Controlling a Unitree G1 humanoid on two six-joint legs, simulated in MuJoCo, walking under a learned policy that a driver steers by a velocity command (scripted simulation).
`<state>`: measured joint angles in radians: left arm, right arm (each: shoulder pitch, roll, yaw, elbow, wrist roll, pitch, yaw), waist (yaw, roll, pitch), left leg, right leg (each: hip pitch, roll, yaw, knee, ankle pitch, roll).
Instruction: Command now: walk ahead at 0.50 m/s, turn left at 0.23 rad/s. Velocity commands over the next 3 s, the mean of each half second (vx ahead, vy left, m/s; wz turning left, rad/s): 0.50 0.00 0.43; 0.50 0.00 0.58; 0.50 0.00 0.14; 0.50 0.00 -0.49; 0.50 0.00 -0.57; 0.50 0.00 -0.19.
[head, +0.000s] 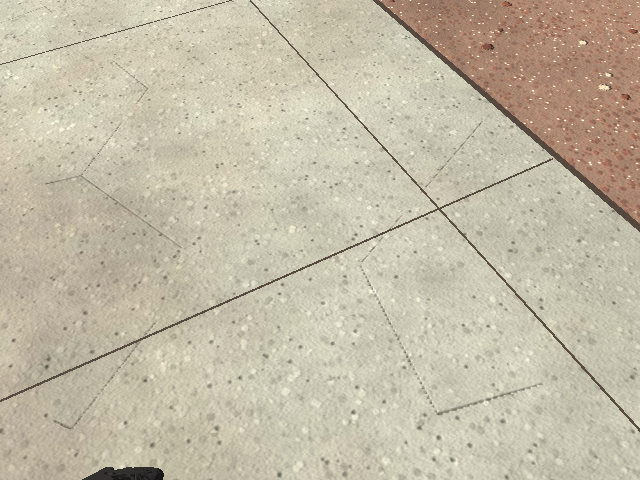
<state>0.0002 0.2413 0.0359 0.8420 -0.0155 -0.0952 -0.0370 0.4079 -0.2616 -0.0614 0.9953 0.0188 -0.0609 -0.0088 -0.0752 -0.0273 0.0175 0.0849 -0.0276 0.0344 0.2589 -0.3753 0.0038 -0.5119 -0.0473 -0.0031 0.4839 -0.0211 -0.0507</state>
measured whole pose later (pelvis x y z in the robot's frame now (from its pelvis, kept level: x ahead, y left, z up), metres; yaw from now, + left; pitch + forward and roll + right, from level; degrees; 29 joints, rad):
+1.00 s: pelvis +0.53 +0.11 +0.01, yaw +33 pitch +2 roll +0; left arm -0.01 0.27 0.05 0.76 -0.01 -0.11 -0.02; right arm 0.36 -0.28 -0.09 0.78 0.02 -0.05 -0.02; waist -0.08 -0.04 0.02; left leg -0.08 -0.10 -0.18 0.41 -0.36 0.07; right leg -0.54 -0.02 0.08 0.49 0.01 0.03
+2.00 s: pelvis +0.97 +0.36 -0.01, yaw +17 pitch +2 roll +2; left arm 0.05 0.28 0.05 0.65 -0.02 -0.02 -0.06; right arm 0.35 -0.30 -0.09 0.84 0.02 -0.06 -0.01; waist -0.08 -0.03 0.03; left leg 0.09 0.06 0.27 0.35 -0.43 -0.06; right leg -0.56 -0.04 -0.05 0.62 -0.13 -0.09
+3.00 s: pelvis +1.52 +0.40 +0.00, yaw -5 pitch +2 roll +2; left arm 0.04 0.26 0.03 0.62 -0.01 -0.08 -0.03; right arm 0.41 -0.31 -0.06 0.88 0.02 -0.05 0.01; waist -0.10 -0.01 0.02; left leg 0.00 0.02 0.02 0.43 -0.43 -0.01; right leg -0.47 -0.02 -0.01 0.50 -0.05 -0.05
